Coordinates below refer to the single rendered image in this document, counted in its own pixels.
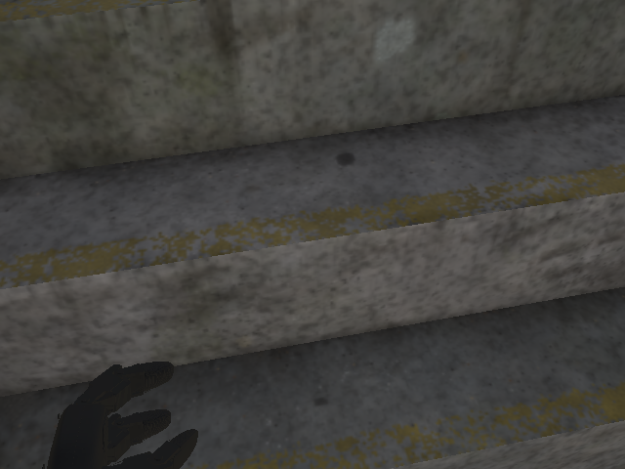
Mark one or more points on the robot left hand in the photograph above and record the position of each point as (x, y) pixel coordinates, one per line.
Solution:
(87, 439)

